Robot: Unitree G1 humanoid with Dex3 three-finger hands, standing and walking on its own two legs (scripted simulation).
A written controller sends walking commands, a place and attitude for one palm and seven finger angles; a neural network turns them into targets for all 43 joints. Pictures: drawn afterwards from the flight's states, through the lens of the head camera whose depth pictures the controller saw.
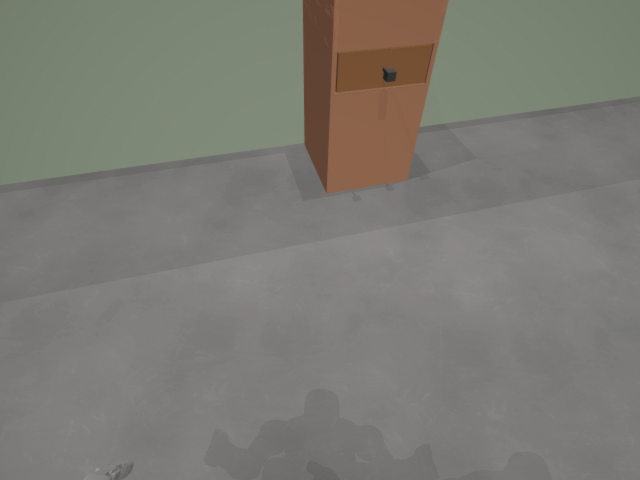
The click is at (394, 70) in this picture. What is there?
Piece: drawer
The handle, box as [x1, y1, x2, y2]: [383, 67, 396, 81]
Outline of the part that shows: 383,68 383,78 386,81 394,80 396,72 392,68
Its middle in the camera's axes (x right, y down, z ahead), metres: +0.26 -0.65 +1.51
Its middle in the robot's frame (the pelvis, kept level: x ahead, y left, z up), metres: +1.56 -0.19 -0.17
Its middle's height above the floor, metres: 0.60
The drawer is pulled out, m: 0.00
